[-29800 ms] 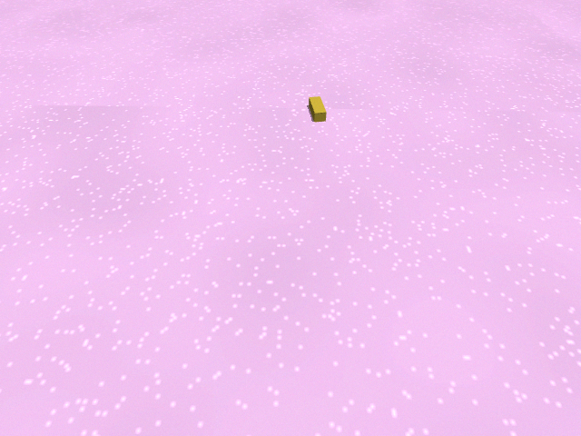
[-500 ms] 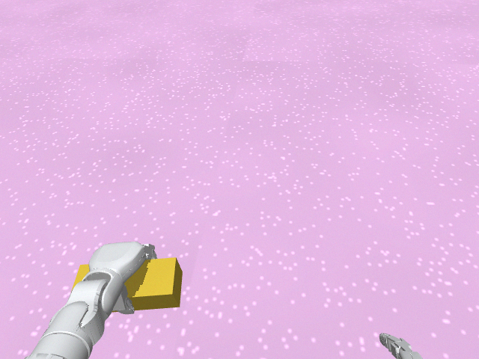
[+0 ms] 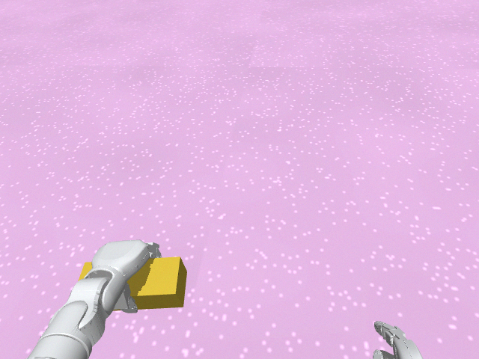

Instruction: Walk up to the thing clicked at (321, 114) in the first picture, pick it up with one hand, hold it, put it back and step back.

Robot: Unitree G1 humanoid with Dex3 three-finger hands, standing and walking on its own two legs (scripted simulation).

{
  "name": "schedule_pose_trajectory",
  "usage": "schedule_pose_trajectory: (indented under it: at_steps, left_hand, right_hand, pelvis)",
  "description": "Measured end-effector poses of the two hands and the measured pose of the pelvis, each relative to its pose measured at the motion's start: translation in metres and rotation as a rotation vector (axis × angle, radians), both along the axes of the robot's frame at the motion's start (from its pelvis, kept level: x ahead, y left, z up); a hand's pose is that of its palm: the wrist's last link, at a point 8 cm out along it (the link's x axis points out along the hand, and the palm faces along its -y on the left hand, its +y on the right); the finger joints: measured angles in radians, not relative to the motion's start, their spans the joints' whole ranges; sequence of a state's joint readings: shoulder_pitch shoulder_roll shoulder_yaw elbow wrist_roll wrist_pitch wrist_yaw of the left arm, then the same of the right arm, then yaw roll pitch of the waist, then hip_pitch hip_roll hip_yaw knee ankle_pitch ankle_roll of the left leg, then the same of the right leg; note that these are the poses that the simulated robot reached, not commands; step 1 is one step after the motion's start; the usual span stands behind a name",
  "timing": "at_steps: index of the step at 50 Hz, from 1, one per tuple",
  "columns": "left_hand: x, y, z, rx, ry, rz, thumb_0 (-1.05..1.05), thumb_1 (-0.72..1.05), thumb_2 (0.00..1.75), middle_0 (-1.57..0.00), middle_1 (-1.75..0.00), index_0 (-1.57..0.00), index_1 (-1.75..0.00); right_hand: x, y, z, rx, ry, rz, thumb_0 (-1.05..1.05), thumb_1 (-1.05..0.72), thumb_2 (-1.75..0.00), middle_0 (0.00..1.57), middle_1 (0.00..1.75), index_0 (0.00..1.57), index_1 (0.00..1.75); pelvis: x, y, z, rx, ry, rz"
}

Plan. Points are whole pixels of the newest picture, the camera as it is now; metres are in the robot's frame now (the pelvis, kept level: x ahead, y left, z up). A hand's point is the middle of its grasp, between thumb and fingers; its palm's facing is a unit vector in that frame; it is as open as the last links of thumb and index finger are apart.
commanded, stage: hold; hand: left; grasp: from above
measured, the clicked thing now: (133, 284) +0.30 +0.22 -0.07
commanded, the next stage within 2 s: crouch in 0.48 s
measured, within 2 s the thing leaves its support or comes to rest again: neither
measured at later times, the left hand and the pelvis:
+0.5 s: hand (128, 279) +0.29 +0.22 -0.04, palm faces -0.48 -0.04 -0.88, open 10.1 cm; pelvis +0.01 +0.00 +0.00, yaw +0 degrees
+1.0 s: hand (143, 292) +0.30 +0.22 -0.13, palm faces -0.47 +0.03 -0.88, open 10.1 cm; pelvis -0.01 +0.00 -0.03, yaw +1 degrees
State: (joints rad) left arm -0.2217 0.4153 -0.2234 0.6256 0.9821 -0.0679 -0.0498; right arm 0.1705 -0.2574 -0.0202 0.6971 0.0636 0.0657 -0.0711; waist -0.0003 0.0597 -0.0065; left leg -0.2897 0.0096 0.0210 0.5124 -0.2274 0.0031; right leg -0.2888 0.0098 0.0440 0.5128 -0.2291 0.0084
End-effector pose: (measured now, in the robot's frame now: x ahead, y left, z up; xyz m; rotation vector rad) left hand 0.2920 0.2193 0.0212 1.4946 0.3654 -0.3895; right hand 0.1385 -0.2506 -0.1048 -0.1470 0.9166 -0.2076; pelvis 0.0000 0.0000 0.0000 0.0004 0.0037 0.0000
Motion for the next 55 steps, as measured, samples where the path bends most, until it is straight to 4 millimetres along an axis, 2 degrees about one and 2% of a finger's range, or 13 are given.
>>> schedule_pose_trajectory:
  at_steps: [11, 33, 37, 42, 47, 51, 55]
  left_hand:
    - [0.001, 0.001, -0.003, 0.0, 0.01, -0.006, 0.0, 0.01, 0.49, -0.67, -0.59, -0.68, -0.57]
    - [0.009, 0.006, -0.006, 0.01, 0.008, -0.005, 0.0, 0.0, 0.5, -0.68, -0.59, -0.68, -0.57]
    - [0.011, 0.007, -0.011, 0.007, -0.001, 0.009, 0.0, 0.0, 0.51, -0.68, -0.59, -0.68, -0.57]
    - [0.01, 0.006, -0.03, 0.013, 0.007, 0.002, 0.0, -0.01, 0.51, -0.68, -0.58, -0.69, -0.56]
    - [0.013, 0.005, -0.065, 0.039, 0.019, -0.016, 0.0, -0.01, 0.51, -0.69, -0.57, -0.7, -0.55]
    - [0.022, 0.004, -0.102, 0.061, -0.001, -0.043, 0.0, -0.01, 0.51, -0.69, -0.57, -0.7, -0.55]
    - [0.036, 0.001, -0.142, 0.083, -0.039, -0.06, 0.0, -0.01, 0.51, -0.69, -0.57, -0.7, -0.55]
  right_hand:
    - [0.007, 0.005, 0.002, 0.0, 0.0, 0.008, 0.01, -0.91, -0.9, 0.2, 0.3, 0.2, 0.3]
    - [0.001, 0.002, 0.0, -0.01, 0.043, -0.009, 0.01, -0.91, -0.9, 0.2, 0.3, 0.2, 0.3]
    - [0.001, 0.002, 0.0, -0.008, 0.045, -0.012, 0.01, -0.9, -0.9, 0.2, 0.3, 0.2, 0.3]
    - [-0.005, 0.0, -0.003, -0.018, 0.067, -0.008, 0.01, -0.9, -0.9, 0.2, 0.3, 0.2, 0.3]
    - [-0.02, -0.008, -0.017, -0.043, 0.12, 0.003, 0.0, -0.9, -0.9, 0.2, 0.3, 0.2, 0.3]
    - [-0.042, -0.018, -0.042, -0.075, 0.173, 0.0, 0.0, -0.9, -0.9, 0.2, 0.3, 0.2, 0.3]
    - [-0.07, -0.028, -0.076, -0.109, 0.241, -0.022, 0.0, -0.9, -0.9, 0.2, 0.3, 0.2, 0.3]
  pelvis:
    - [0.002, 0.002, 0.001, 0.0, 0.002, 0.0]
    - [0.009, 0.005, 0.002, -0.002, 0.009, 0.002]
    - [0.009, 0.004, 0.001, -0.002, 0.014, 0.005]
    - [0.006, 0.004, -0.003, -0.003, 0.04, 0.01]
    - [-0.001, 0.003, -0.017, -0.008, 0.11, 0.018]
    - [-0.009, 0.003, -0.042, -0.018, 0.203, 0.021]
    - [-0.019, 0.004, -0.076, -0.027, 0.296, 0.019]
